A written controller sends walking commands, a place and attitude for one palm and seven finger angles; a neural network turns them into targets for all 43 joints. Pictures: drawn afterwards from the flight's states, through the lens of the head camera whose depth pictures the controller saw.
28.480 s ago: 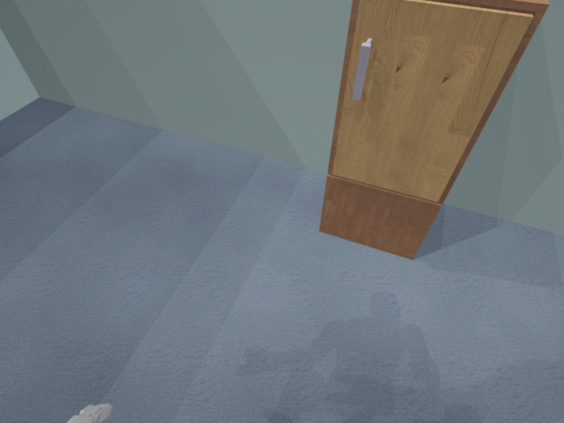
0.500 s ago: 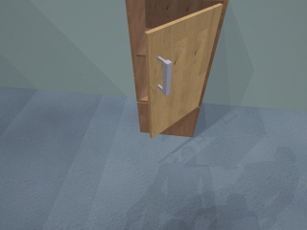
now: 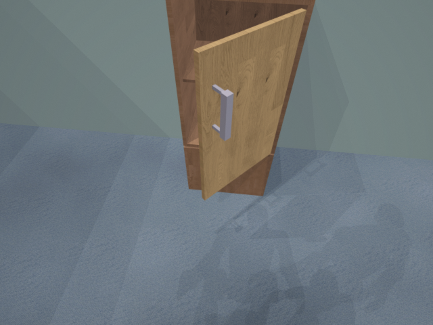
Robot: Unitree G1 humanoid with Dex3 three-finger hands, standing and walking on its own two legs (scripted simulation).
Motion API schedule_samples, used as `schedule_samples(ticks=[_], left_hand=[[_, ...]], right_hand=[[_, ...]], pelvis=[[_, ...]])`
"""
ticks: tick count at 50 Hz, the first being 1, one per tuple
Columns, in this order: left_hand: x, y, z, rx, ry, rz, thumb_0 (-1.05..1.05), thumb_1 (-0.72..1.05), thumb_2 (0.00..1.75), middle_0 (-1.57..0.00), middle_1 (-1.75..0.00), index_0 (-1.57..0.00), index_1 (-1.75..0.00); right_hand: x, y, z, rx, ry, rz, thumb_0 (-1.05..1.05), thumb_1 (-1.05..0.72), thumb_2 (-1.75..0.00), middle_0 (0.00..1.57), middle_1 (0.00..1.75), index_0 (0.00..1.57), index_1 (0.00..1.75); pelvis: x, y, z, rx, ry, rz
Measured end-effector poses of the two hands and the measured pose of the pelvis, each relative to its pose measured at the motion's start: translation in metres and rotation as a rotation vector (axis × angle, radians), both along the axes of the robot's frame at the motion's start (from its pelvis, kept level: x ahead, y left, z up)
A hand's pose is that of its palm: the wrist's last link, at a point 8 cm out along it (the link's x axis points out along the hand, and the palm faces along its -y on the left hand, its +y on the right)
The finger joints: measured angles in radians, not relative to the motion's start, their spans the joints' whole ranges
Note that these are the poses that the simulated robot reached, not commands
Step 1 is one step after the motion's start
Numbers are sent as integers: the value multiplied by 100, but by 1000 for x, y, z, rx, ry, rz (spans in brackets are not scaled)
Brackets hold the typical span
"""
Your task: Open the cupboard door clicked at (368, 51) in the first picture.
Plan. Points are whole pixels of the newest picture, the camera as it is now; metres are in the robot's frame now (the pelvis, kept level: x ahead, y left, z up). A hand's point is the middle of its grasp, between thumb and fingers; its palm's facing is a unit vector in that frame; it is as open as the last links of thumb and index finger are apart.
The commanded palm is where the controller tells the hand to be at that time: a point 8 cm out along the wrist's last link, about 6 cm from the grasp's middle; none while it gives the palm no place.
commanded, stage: look to check the result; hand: left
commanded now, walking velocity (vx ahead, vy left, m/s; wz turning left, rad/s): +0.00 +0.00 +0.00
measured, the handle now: (220, 113) +0.61 +0.02 +0.03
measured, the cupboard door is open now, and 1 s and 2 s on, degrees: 47 47 47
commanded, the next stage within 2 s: walk to a spot facing it in 0.44 s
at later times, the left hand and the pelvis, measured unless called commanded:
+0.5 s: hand out of the picture +0.04 +0.20 -0.17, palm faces +0.01 -0.96 -0.26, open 7.4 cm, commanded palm none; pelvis +0.02 +0.00 +0.00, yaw +0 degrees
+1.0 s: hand out of the picture +0.08 +0.17 -0.18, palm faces -0.13 -0.95 -0.27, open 7.4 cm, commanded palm none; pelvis +0.00 -0.03 -0.02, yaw -12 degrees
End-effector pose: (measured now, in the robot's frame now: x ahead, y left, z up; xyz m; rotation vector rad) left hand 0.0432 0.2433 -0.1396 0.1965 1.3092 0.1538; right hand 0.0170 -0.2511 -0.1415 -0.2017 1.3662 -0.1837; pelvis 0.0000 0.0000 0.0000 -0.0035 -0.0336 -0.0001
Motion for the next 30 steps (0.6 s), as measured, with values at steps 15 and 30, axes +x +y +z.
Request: schedule_samples(ticks=[15,30], left_hand=[[-14,9,5,36,71,25,1,91,89,-20,-30,-20,-29],[2,1,5,29,41,22,1,91,89,-20,-30,-20,-29]], right_hand=[[21,4,-4,24,1,19,0,-91,-90,20,29,20,30],[44,-6,-1,7,-39,30,0,-91,-90,20,29,20,30]], pelvis=[[11,-2,1,4,5,2],[20,-7,1,9,5,1]])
